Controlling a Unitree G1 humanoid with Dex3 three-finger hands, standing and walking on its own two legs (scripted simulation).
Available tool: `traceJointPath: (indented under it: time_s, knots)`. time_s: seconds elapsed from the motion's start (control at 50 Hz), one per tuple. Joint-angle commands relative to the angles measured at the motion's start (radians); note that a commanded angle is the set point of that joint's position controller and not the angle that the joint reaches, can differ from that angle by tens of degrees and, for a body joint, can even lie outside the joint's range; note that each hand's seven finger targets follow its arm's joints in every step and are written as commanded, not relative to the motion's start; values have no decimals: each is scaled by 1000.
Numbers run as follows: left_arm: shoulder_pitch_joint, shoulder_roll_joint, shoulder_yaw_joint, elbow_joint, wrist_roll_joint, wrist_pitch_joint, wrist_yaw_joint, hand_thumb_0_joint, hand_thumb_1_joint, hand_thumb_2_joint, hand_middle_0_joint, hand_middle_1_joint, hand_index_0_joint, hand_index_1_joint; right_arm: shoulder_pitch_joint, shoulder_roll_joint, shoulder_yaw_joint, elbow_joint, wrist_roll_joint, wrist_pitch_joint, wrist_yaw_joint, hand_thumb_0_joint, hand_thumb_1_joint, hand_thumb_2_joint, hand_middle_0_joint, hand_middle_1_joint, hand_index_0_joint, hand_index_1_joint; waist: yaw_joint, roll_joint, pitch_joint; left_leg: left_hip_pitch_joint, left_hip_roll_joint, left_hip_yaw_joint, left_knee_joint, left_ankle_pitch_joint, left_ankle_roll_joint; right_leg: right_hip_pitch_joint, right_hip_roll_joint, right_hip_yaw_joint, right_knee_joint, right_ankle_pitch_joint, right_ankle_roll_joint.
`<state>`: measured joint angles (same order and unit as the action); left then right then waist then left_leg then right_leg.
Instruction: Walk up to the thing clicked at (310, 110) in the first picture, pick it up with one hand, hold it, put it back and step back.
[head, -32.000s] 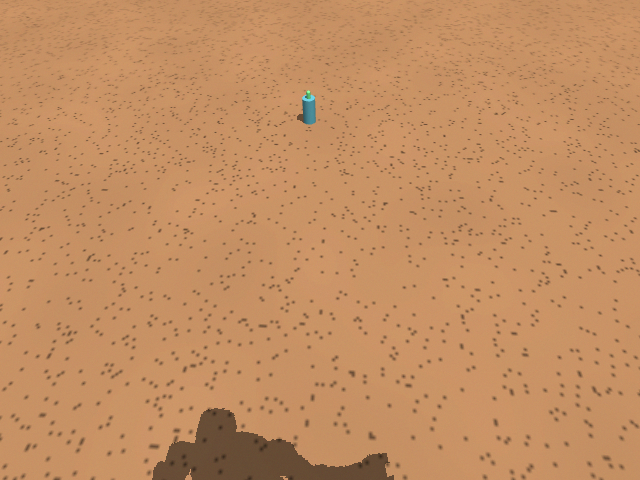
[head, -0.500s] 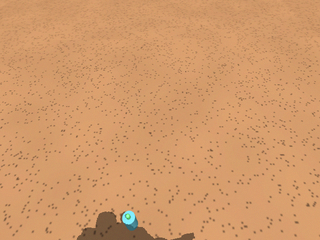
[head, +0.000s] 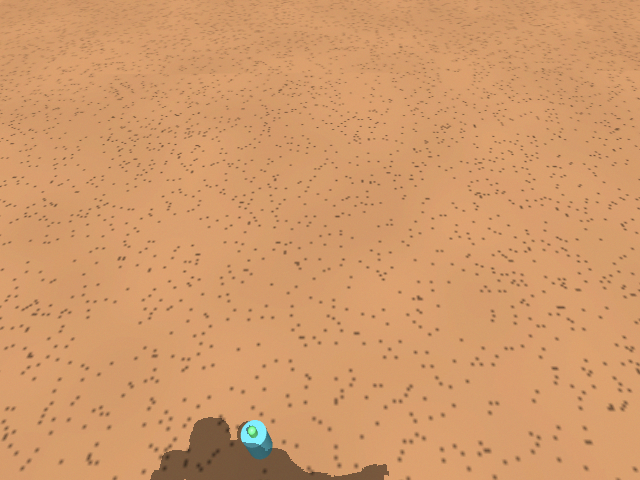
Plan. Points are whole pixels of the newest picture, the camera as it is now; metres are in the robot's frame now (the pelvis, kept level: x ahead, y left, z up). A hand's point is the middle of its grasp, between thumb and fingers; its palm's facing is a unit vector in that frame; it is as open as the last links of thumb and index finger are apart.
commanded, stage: stand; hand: left
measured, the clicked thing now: (256, 438) +0.34 +0.21 -0.69
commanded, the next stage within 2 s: step back in 0.02 s
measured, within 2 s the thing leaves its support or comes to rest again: neither
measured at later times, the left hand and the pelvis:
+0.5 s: hand out of the picture +0.07 +0.33 -0.18, palm faces -0.04 -0.94 -0.34, open 7.4 cm; pelvis -0.07 +0.07 -0.01, yaw +0 degrees
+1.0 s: hand out of the picture -0.07 +0.31 -0.16, palm faces -0.09 -0.91 -0.41, open 7.4 cm; pelvis -0.18 +0.05 -0.02, yaw -6 degrees
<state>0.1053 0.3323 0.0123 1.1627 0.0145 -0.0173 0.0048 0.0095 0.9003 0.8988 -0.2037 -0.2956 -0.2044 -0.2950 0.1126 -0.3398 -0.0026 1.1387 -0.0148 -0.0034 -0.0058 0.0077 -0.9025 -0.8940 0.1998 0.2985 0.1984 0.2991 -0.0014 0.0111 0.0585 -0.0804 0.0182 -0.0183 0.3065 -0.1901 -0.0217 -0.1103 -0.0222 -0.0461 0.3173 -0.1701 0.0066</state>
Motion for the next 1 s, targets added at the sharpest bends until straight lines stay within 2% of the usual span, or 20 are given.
traceJointPath:
  time_s: [0.0, 0.08, 0.14, 0.22, 0.26, 0.28, 0.3, 0.32, 0.34, 0.36, 0.46, 0.54, 0.58, 0.72, 0.8, 0.82, 0.86, 0.88, 0.94, 0.98]
  knots:
    - [-40, 283, 83, -88, -20, -10, 16, 0, 900, 900, -200, -300, -200, -300, -60, -257, -58, -75, 9, -2, -2, 0, -900, -900, 200, 300, 200, 300, -1, -22, 21, -117, 78, -74, 79, 258, 56, -23, -115, 123, 34, 327, -31]
    - [-3, 301, 103, -144, -20, -3, 25, 0, 900, 900, -200, -300, -200, -300, -20, -212, -61, -122, 26, 18, 1, 0, -900, -900, 200, 300, 200, 300, -1, -94, -92, -123, -2, -5, 313, 189, 46, -5, -214, 192, 48, 483, -147]
    - [-62, 317, 114, -220, 8, 6, 29, 0, 900, 900, -200, -300, -200, -300, 21, -214, -78, -152, 15, 47, 8, 0, -900, -900, 200, 300, 200, 300, -5, -192, -114, -201, -65, -33, 613, -343, 56, -77, -355, 301, 38, 442, -280]
    - [-124, 280, 104, -284, 16, 21, 29, 0, 900, 900, -200, -300, -200, -300, 94, -220, -89, -175, 23, 46, 16, 0, -900, -900, 200, 300, 200, 300, -35, -202, -147, -205, -33, -32, 513, -269, 61, -87, -281, 192, 145, 406, -218]
    - [-137, 282, 97, -313, 9, 38, 27, 0, 900, 900, -200, -300, -200, -300, 125, -219, -94, -182, 10, 35, 12, 0, -900, -900, 200, 300, 200, 300, -48, -166, -142, -160, -27, 6, 258, -51, 52, -95, -218, 154, 253, 309, -146]
    - [-116, 256, 91, -320, -1, 50, 24, 0, 900, 900, -200, -300, -200, -300, 110, -237, -101, -187, -5, 29, 7, 0, -900, -900, 200, 300, 200, 300, -44, -54, -123, -122, 16, -49, 129, 166, 51, -143, -142, 109, 342, 196, -101]
    - [-97, 206, 85, -335, -14, 59, 25, 0, 900, 900, -200, -300, -200, -300, 103, -296, -119, -199, -24, 23, 1, 0, -900, -900, 200, 300, 200, 300, -34, 141, -115, -67, 157, -263, 61, 423, 72, -255, 9, 67, 518, -37, -51]
    - [-90, 185, 83, -331, -16, 70, 34, 0, 900, 900, -200, -300, -200, -300, 98, -353, -130, -211, -32, 18, -2, 0, -900, -900, 200, 300, 200, 300, -27, 199, -88, -17, 246, -394, 49, 578, 120, -396, 135, 149, 630, -435, -38]
    - [-39, 205, 85, -318, -7, 79, 40, 0, 900, 900, -200, -300, -200, -300, 91, -348, -130, -219, -30, 17, -6, 0, -900, -900, 200, 300, 200, 300, -14, 107, -92, -32, 256, -323, 105, 685, 132, -379, 116, 214, 715, -459, -39]
    - [-38, 200, 86, -320, -8, 78, 46, 0, 900, 900, -200, -300, -200, -300, 73, -374, -132, -246, -23, 17, -9, 0, -900, -900, 200, 300, 200, 300, -40, 200, -103, -82, 301, -414, 67, 634, 144, -372, 136, 247, 770, -476, -36]
    - [47, 231, 95, -303, -8, 73, 39, 0, 900, 900, -200, -300, -200, -300, -16, -251, -114, -294, -17, 10, -35, 0, -900, -900, 200, 300, 200, 300, 34, 116, -124, 76, 169, -173, 157, 564, 112, -436, 117, 240, 840, -257, -22]
    - [0, 218, 98, -345, 0, 58, 32, 0, 900, 900, -200, -300, -200, -300, 78, -238, -119, -292, -5, 9, -43, 0, -900, -900, 200, 300, 200, 300, -27, 93, -106, 128, 181, -183, 157, 555, 120, -408, 102, 207, 693, -272, 10]
    - [4, 219, 101, -356, 1, 57, 31, 0, 900, 900, -200, -300, -200, -300, 88, -254, -125, -306, -6, 11, -42, 0, -900, -900, 200, 300, 200, 300, -42, 93, -107, 139, 233, -217, 166, 543, 195, -394, 85, 199, 636, -322, 12]
    - [88, 219, 113, -351, 14, 56, 13, 0, 900, 900, -200, -300, -200, -300, 22, -288, -132, -354, -8, 8, -32, 0, -900, -900, 200, 300, 200, 300, -21, 72, -121, -14, 292, -265, 129, 263, 263, -255, 45, 136, 524, -332, -14]
    - [213, 205, 122, -317, 18, 40, 3, 0, 900, 900, -200, -300, -200, -300, -46, -285, -122, -366, 5, 18, -23, 0, -900, -900, 200, 300, 200, 300, 43, 38, -152, -141, 217, -171, 224, 138, 170, -58, 26, 112, 174, -88, -56]
    - [206, 232, 128, -322, 25, 36, 7, 0, 900, 900, -200, -300, -200, -300, -50, -260, -114, -363, 13, 21, -20, 0, -900, -900, 200, 300, 200, 300, 39, -38, -133, -213, 152, -126, 283, 54, 120, -42, -26, 213, 111, -27, -81]
    - [105, 333, 150, -378, 19, 34, 4, 0, 900, 900, -200, -300, -200, -300, -53, -212, -100, -367, 16, 24, -19, 0, -900, -900, 200, 300, 200, 300, 34, -267, -24, -386, -104, 15, 589, -350, 14, -146, -289, 534, 1, 53, -273]
    - [43, 368, 150, -419, 35, 28, 9, 0, 900, 900, -200, -300, -200, -300, -34, -231, -111, -352, 9, 32, -25, 0, -900, -900, 200, 300, 200, 300, 35, -284, 11, -315, -107, -87, 787, -441, 7, -318, -380, 633, -22, 92, -349]
    - [-17, 269, 131, -452, 21, 24, 19, 0, 900, 900, -200, -300, -200, -300, 36, -235, -101, -310, 21, 29, -16, 0, -900, -900, 200, 300, 200, 300, -3, -116, 25, -318, -147, -136, 888, -324, 20, -271, -223, 353, 47, 281, -255]
    - [-7, 259, 133, -457, 29, 28, 21, 0, 900, 900, -200, -300, -200, -300, 52, -221, -89, -322, 20, 22, -25, 0, -900, -900, 200, 300, 200, 300, 4, -111, -25, -373, -156, -118, 889, -293, 15, -150, -174, 294, 97, 335, -216]
